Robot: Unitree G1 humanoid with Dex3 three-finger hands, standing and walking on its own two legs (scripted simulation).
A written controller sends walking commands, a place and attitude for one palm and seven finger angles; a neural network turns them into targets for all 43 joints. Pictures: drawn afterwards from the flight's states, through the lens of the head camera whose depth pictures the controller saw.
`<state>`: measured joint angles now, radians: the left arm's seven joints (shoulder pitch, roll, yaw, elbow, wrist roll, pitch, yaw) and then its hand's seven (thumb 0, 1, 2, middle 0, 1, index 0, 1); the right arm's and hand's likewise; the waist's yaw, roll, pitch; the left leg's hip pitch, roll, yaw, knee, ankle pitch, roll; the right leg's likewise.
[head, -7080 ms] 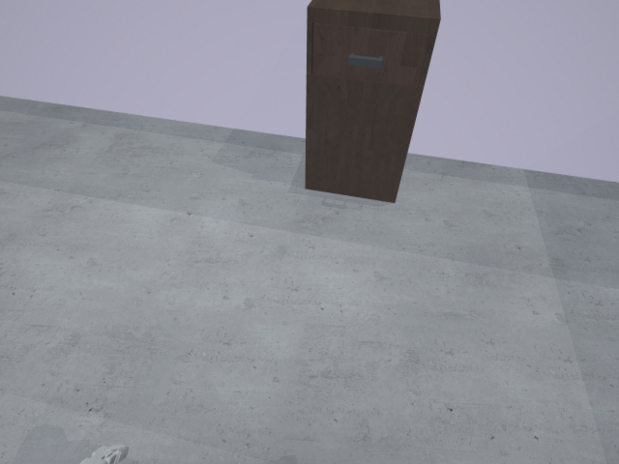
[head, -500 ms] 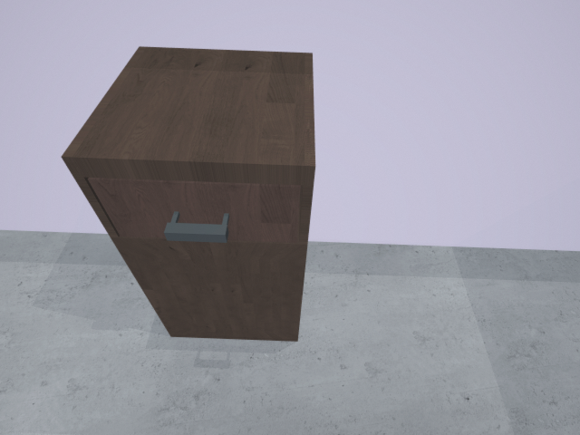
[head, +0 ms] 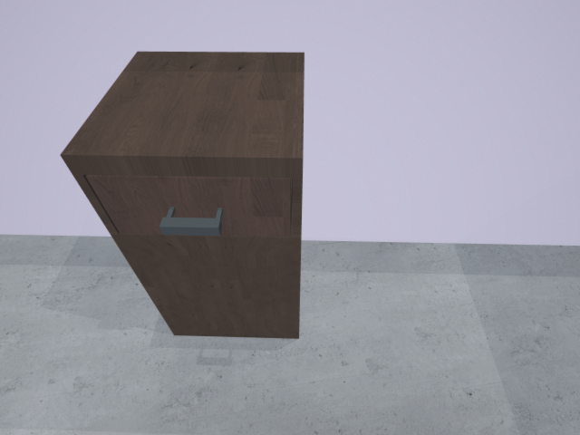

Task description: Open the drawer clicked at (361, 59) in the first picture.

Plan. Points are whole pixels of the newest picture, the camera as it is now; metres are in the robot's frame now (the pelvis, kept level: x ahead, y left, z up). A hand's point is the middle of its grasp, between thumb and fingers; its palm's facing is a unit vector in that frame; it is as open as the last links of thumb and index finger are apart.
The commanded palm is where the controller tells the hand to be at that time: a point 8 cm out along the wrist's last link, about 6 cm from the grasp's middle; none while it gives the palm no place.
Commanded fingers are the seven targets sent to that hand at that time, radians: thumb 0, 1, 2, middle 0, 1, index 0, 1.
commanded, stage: raise the hand with hooked fingers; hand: left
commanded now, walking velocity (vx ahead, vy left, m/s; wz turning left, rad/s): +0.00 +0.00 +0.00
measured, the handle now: (193, 218) +0.53 +0.24 -0.08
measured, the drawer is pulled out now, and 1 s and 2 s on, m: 0.00 0.00 0.00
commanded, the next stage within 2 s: move the hooked fingers above the handle in 1.96 s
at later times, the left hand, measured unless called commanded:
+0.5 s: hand out of the picture +0.13 +0.19 -0.08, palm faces -0.16 -0.22 -0.96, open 8.7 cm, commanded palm +0.14 +0.22 -0.01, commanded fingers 0.00 0.36 0.67 -0.24 -0.64 -0.24 -0.64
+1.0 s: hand (131, 364) +0.21 +0.23 -0.01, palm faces -0.06 -0.11 -0.99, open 11.7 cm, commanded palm +0.20 +0.23 +0.06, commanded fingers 0.00 -0.22 0.42 -0.28 -1.02 -0.28 -1.02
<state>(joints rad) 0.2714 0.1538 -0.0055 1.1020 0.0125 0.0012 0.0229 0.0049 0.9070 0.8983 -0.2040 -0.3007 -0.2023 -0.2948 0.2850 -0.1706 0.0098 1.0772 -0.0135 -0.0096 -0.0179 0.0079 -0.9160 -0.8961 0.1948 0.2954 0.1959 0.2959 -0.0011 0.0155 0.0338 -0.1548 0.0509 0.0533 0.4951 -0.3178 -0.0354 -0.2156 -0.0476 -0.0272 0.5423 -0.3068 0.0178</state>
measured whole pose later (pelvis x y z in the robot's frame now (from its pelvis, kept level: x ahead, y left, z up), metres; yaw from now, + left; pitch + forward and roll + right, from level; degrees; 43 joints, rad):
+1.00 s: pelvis -0.02 +0.00 -0.02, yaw +0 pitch +6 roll +1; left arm 0.26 0.39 -0.06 -0.02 1.02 0.02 0.26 0.00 -0.01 0.51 -0.29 -0.88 -0.29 -0.87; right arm 0.20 -0.22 0.00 0.61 -0.05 0.06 -0.02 0.01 -0.91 -0.90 0.20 0.30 0.20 0.30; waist 0.05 0.03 -0.04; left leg -0.45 0.05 0.05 0.72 -0.38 -0.03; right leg -0.51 -0.06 -0.01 0.75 -0.36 0.02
